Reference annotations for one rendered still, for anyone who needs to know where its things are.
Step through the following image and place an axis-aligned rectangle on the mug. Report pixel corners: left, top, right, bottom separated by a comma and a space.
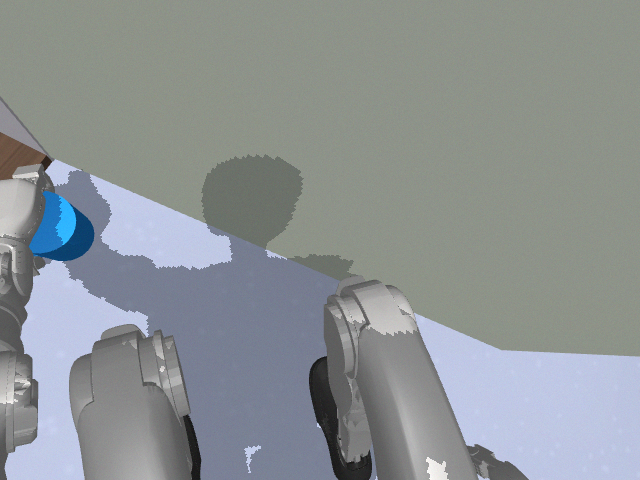
29, 191, 94, 261

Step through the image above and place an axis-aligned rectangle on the right robot foot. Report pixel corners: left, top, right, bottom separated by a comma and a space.
309, 356, 372, 480

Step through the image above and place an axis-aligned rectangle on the right robot hand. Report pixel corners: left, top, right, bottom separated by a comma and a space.
466, 444, 529, 480

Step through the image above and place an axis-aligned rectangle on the left robot foot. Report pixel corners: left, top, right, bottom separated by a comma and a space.
183, 415, 201, 480

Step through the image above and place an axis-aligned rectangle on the left robot hand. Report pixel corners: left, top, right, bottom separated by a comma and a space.
0, 164, 55, 276

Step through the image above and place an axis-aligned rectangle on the left robot arm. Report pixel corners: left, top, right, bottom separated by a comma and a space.
0, 237, 38, 480

